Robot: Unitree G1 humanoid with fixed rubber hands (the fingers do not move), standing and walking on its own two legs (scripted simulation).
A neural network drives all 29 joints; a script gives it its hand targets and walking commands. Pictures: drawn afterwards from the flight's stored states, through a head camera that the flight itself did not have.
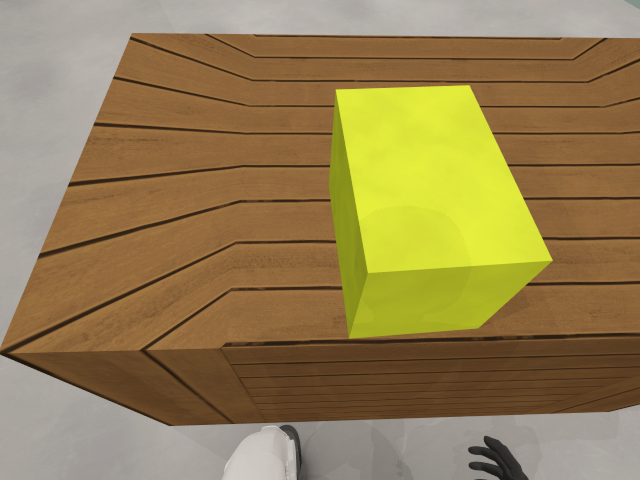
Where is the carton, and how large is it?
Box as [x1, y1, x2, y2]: [329, 85, 552, 338]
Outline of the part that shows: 469,85 338,89 335,92 329,174 329,191 349,338 476,328 482,324 552,260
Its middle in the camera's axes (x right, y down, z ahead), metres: +0.12 -0.03 +0.51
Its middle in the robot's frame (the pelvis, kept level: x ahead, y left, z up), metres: +0.43 -0.06 +0.05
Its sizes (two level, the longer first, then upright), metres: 0.264 0.177 0.188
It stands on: a pedestal, 0.72 m high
